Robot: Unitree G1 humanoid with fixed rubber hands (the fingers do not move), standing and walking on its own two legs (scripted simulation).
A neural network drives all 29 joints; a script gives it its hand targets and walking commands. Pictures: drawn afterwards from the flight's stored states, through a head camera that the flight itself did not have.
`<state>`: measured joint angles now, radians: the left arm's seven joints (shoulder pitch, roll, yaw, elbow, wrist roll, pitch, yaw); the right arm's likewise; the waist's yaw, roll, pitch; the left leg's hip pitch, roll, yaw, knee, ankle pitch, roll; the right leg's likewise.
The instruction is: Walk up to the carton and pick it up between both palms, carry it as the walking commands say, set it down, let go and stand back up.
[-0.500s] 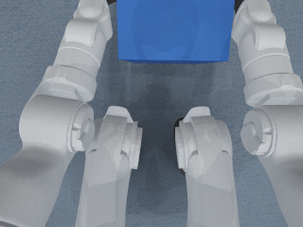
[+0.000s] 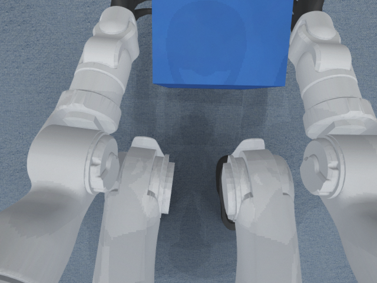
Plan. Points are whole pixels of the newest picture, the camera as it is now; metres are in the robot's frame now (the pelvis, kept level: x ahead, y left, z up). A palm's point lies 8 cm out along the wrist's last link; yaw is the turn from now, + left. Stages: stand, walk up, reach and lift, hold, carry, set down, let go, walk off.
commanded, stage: set down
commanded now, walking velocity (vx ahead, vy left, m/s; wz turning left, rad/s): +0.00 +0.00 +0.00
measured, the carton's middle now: (213, 22) +0.54 -0.03 -0.23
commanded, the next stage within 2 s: none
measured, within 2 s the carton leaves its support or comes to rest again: neither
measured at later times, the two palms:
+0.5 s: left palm (107, 5) +0.54 +0.14 -0.16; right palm (302, 22) +0.52 -0.17 -0.17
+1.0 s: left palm out of the picture +0.55 +0.16 -0.13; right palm (330, 7) +0.53 -0.19 -0.13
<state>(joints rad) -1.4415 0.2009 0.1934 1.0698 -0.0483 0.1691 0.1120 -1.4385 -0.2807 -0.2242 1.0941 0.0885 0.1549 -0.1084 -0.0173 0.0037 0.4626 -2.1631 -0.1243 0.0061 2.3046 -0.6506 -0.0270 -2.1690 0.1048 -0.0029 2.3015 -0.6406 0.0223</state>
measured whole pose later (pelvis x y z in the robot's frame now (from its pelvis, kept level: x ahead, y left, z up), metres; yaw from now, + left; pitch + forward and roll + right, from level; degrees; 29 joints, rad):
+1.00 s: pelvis -0.01 +0.01 +0.02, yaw -1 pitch +29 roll -1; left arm -1.39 0.35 0.09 0.84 -0.22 0.20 0.17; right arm -1.38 -0.38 -0.14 0.87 0.24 0.18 -0.12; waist -0.01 0.01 0.53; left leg -2.10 -0.08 0.02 2.23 -0.63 0.02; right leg -2.10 0.06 -0.01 2.21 -0.61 0.02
